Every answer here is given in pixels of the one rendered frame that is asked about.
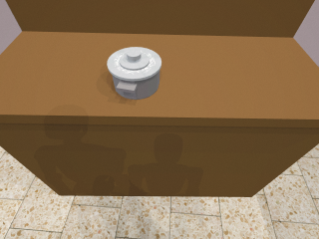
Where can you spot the table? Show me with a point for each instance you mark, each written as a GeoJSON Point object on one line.
{"type": "Point", "coordinates": [237, 102]}

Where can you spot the knob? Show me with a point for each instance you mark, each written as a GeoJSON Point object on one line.
{"type": "Point", "coordinates": [134, 54]}

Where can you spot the lid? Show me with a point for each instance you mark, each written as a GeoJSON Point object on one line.
{"type": "Point", "coordinates": [144, 68]}

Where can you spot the pot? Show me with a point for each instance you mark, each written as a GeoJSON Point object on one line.
{"type": "Point", "coordinates": [137, 90]}

